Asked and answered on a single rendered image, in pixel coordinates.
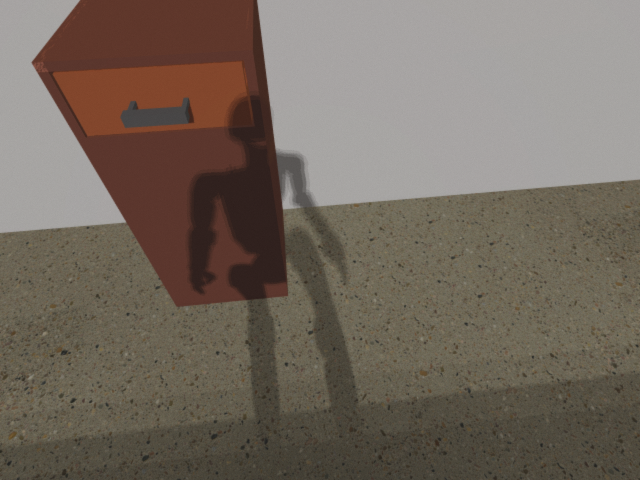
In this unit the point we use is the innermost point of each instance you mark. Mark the handle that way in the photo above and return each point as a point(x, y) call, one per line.
point(133, 117)

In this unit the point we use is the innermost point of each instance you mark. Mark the drawer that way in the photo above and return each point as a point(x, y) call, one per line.
point(218, 93)

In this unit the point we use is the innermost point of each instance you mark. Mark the cabinet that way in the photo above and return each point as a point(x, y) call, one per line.
point(204, 204)

